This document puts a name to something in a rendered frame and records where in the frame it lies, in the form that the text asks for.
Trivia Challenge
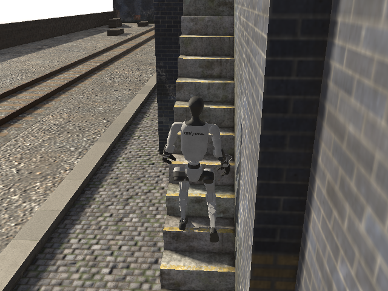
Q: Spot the right robot forearm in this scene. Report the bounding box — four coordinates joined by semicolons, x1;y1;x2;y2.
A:
218;149;229;167

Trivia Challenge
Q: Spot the robot left hand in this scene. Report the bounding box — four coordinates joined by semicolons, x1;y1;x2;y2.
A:
162;154;176;164

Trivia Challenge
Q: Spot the right robot upper arm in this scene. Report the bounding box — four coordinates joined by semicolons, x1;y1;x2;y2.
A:
208;124;222;158

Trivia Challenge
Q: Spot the robot left thigh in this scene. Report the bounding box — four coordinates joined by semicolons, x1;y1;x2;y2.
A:
173;167;190;192

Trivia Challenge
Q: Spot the left robot upper arm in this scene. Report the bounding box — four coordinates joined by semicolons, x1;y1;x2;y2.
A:
165;122;183;153

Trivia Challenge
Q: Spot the left robot forearm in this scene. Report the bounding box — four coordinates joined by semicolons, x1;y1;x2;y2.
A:
162;144;171;158

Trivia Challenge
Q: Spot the robot right hand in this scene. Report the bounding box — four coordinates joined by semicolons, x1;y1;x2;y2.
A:
216;165;230;176

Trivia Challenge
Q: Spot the robot torso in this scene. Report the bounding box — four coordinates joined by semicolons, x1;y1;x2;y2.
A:
181;121;209;182

